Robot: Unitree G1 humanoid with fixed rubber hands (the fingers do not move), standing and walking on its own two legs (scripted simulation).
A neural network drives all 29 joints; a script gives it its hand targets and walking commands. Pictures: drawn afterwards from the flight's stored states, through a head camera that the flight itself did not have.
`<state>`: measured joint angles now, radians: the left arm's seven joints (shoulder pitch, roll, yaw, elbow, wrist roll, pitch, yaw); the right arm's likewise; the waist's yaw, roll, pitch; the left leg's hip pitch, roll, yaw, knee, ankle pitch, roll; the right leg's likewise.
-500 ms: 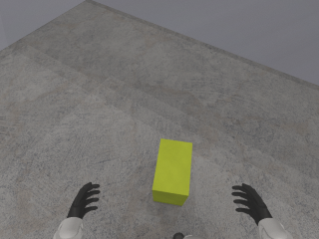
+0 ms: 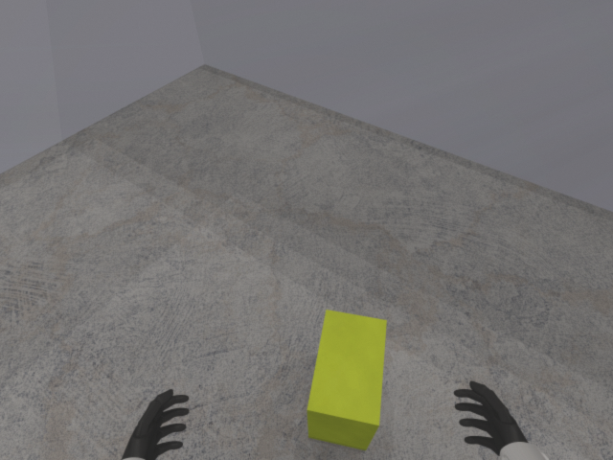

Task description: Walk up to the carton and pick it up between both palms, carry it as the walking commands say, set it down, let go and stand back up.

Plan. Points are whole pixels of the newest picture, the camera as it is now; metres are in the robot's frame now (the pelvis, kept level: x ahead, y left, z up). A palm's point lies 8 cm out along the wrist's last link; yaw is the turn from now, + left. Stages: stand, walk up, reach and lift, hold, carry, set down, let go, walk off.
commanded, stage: let go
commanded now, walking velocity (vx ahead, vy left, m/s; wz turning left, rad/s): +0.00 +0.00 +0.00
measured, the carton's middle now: (346, 381) +0.43 -0.09 -0.62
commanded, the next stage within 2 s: stand in 0.10 s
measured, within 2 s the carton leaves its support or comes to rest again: neither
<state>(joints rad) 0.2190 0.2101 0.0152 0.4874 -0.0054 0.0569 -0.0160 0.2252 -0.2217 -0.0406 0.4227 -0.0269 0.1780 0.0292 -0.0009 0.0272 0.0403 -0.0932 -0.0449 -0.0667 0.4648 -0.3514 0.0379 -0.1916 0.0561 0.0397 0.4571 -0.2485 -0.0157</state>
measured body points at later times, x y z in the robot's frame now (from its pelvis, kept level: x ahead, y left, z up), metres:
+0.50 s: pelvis +0.01 -0.01 +0.00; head +0.02 -0.03 +0.45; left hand +0.12 +0.29 -0.09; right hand +0.15 -0.30 -0.11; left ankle -0.07 +0.10 -0.74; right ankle +0.00 -0.11 -0.74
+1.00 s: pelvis +0.00 -0.02 +0.00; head +0.00 -0.03 +0.45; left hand +0.11 +0.29 -0.10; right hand +0.13 -0.31 -0.11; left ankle -0.07 +0.10 -0.74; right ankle +0.00 -0.11 -0.74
